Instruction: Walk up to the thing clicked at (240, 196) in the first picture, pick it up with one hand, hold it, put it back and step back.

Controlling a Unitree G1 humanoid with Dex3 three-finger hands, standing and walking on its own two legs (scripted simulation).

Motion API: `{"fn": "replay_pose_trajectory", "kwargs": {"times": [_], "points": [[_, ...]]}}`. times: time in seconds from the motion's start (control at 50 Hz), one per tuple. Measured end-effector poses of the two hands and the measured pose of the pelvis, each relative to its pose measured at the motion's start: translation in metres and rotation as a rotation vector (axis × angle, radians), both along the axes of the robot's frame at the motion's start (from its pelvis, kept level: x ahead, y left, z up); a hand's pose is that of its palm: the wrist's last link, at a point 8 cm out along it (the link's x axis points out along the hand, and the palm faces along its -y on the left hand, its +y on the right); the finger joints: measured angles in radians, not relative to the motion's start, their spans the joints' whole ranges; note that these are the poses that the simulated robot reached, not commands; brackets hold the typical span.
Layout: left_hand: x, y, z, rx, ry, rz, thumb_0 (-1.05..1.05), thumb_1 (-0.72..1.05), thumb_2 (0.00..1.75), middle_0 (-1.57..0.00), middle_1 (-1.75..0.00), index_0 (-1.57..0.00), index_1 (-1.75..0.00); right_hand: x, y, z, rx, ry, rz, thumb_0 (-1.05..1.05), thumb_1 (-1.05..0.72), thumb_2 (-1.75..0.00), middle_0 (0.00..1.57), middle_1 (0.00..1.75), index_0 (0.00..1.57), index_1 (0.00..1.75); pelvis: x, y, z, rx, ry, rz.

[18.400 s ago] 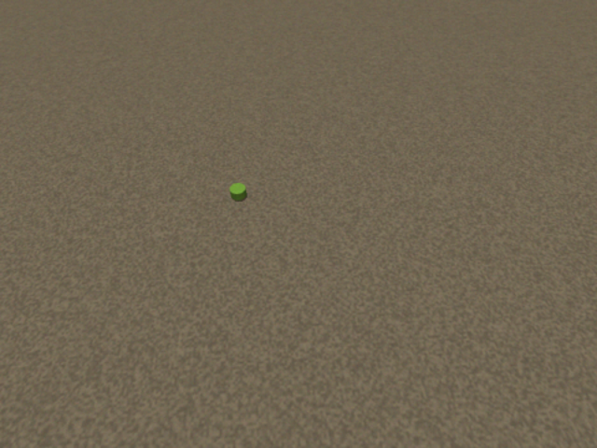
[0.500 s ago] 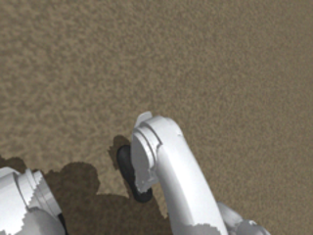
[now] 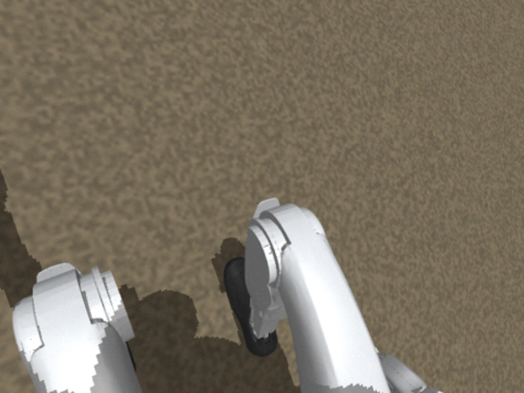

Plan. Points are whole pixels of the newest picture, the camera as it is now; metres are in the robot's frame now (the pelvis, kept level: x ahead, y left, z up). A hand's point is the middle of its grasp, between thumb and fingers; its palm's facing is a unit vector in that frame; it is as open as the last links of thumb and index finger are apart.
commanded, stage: settle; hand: left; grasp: from above
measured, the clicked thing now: out of the picture +0.47 +0.33 -0.25
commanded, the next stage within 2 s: lift in 0.44 s
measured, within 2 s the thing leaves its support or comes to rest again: neither
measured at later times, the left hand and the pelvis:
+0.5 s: hand out of the picture +0.45 +0.31 -0.15, palm faces -0.44 -0.10 -0.89, open 8.3 cm; pelvis +0.00 -0.01 +0.01, yaw +5 degrees
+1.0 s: hand out of the picture +0.42 +0.32 -0.07, palm faces -0.45 -0.11 -0.89, open 8.3 cm; pelvis -0.01 -0.01 +0.06, yaw +8 degrees
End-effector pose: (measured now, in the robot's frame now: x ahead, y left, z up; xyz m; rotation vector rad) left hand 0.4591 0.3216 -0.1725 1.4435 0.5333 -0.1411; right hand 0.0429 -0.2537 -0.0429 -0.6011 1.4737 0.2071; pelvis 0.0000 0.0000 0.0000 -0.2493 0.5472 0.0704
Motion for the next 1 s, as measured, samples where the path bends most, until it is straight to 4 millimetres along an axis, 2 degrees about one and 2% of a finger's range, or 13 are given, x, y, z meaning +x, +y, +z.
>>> {"fn": "replay_pose_trajectory", "kwargs": {"times": [0.16, 0.3, 0.54, 0.8, 1.0], "points": [[0.001, -0.001, 0.039, 0.021, 0.012, -0.011, -0.06, 0.13, 0.38, -0.64, -0.53, -0.89, -0.54, 0.013, -0.011, -0.009, 0.011, -0.053, -0.065, 0.00, -0.91, -0.90, 0.20, 0.30, 0.20, 0.30, 0.002, -0.001, 0.005, 0.028, 0.038, 0.013], [0.003, -0.006, 0.064, 0.019, 0.022, -0.026, -0.06, 0.13, 0.37, -0.65, -0.52, -0.90, -0.53, 0.022, -0.015, -0.017, 0.022, -0.086, -0.088, 0.00, -0.91, -0.90, 0.20, 0.30, 0.20, 0.30, -0.001, -0.005, 0.009, 0.052, 0.043, 0.026], [0.000, -0.007, 0.087, 0.027, 0.035, -0.035, -0.06, 0.13, 0.35, -0.66, -0.51, -0.91, -0.51, 0.023, -0.020, -0.023, 0.003, -0.097, -0.117, 0.00, -0.91, -0.90, 0.20, 0.30, 0.20, 0.30, -0.005, -0.011, 0.015, 0.081, 0.047, 0.039], [-0.008, -0.005, 0.114, 0.016, 0.042, -0.018, -0.04, 0.15, 0.34, -0.62, -0.53, -0.88, -0.55, 0.017, -0.025, -0.012, -0.030, -0.083, -0.187, 0.00, -0.92, -0.90, 0.20, 0.30, 0.20, 0.30, -0.006, -0.012, 0.031, 0.089, 0.070, 0.049], [-0.034, 0.003, 0.160, 0.018, 0.048, -0.024, -0.03, 0.15, 0.37, -0.60, -0.55, -0.86, -0.59, 0.036, -0.023, 0.007, -0.023, -0.133, -0.218, 0.00, -0.92, -0.90, 0.20, 0.30, 0.20, 0.30, -0.008, -0.009, 0.059, 0.100, 0.080, 0.062]]}}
